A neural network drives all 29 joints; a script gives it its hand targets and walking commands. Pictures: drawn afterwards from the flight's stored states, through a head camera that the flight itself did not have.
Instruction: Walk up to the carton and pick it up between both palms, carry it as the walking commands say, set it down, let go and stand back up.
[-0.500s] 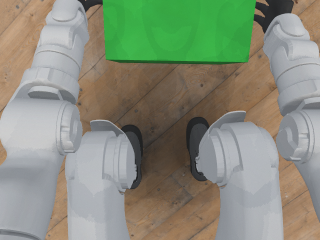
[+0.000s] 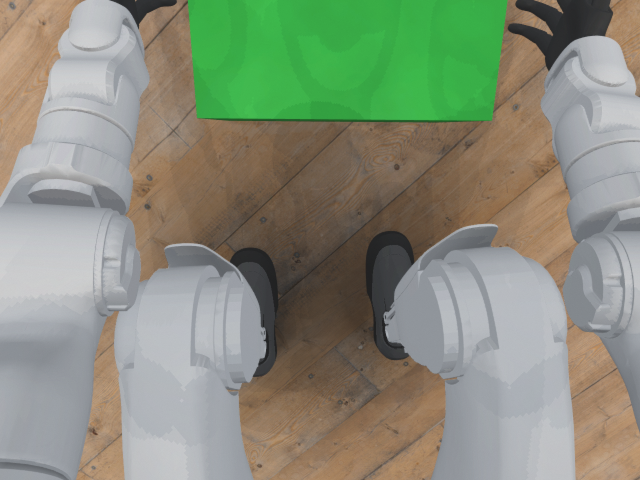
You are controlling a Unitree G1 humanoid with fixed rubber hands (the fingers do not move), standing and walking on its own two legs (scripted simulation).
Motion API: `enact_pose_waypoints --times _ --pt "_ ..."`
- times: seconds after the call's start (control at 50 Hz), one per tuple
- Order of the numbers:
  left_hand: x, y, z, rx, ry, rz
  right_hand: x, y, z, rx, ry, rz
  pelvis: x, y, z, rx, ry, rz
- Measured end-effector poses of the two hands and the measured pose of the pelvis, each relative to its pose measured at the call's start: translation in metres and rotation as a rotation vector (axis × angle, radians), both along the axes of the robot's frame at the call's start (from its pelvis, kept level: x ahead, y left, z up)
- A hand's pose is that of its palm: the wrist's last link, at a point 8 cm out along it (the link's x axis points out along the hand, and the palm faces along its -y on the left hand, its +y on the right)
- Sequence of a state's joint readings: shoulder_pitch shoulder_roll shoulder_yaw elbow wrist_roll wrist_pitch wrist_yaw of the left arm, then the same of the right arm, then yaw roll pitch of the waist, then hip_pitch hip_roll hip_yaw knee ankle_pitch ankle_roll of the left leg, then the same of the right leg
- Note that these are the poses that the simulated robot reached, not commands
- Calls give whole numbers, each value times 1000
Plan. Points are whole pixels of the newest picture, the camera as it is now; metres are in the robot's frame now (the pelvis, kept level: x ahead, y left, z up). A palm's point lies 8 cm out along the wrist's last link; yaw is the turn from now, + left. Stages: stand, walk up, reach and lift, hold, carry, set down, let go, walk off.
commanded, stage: set down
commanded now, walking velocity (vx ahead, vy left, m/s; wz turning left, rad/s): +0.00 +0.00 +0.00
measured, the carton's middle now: (341, 24) +0.53 -0.03 -0.26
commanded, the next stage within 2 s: let go in 1.74 s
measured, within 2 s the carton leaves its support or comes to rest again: neither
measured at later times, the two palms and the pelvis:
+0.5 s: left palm out of the picture +0.55 +0.19 -0.14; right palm (619, 8) +0.50 -0.25 -0.13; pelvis -0.01 +0.00 +0.02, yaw +0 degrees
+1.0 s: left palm out of the picture +0.55 +0.20 +0.01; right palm out of the picture +0.50 -0.26 +0.01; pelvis -0.02 +0.00 +0.14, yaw +1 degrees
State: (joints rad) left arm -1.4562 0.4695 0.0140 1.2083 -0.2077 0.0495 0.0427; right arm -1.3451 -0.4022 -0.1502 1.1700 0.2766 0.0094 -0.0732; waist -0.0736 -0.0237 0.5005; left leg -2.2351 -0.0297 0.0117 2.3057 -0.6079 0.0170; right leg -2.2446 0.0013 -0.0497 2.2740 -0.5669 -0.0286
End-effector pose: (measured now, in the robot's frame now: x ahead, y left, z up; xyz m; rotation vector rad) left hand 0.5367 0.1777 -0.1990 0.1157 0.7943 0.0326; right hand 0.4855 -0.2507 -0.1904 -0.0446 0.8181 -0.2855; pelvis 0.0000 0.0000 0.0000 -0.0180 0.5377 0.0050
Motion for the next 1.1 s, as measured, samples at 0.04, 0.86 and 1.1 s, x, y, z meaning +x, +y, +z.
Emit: enact_pose_waypoints --times 0.04,0.86,1.1 --pt "0 4 -1 4 0 6 0 -3 0 -4 -2 2 0 -1 -1 1 -3 0" --pt "18 20 166 7 -124 -3 13 -11 162 8 -159 -4 -15 2 103 13 -44 -3" --pt "19 27 238 9 -124 -21 15 -11 232 1 -156 18 -15 -1 163 16 -45 3"
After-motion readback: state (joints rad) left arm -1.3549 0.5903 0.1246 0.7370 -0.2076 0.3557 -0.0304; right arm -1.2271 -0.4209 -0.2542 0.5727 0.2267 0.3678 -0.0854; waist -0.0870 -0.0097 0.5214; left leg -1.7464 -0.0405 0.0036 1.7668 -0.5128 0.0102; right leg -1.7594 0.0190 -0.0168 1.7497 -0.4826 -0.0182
